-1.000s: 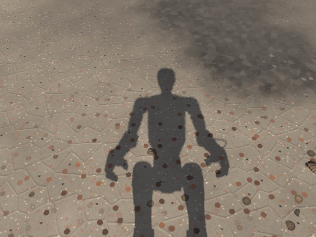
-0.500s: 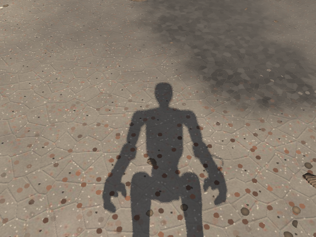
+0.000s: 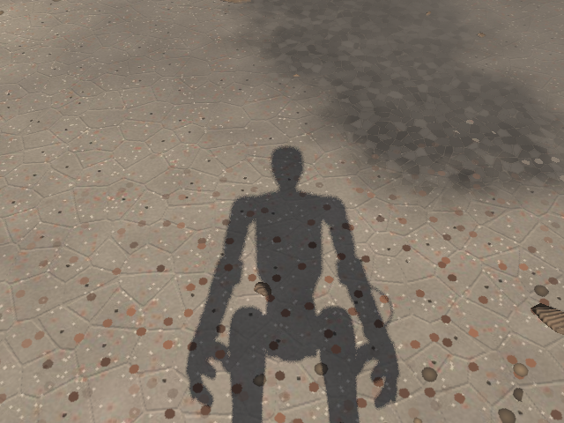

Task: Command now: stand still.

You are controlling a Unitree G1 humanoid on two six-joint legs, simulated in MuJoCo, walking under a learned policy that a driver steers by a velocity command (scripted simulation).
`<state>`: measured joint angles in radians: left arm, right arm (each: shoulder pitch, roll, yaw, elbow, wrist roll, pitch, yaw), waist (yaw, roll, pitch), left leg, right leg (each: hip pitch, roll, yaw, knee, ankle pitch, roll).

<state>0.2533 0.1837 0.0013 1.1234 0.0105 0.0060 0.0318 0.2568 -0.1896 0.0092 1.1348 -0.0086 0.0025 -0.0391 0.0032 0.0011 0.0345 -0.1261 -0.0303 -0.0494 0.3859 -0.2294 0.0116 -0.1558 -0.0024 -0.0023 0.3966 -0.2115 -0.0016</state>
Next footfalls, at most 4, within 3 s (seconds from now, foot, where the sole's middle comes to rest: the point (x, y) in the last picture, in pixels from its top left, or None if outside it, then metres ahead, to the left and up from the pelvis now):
1.14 right None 0.40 -0.06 -0.78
1.68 left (256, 348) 0.72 0.10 -0.78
2.16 right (326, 307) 0.84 -0.08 -0.78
2.68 left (256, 305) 0.84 0.11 -0.78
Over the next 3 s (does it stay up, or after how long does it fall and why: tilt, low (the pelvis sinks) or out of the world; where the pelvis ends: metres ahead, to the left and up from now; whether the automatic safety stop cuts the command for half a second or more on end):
stays up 0.76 0.05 0.00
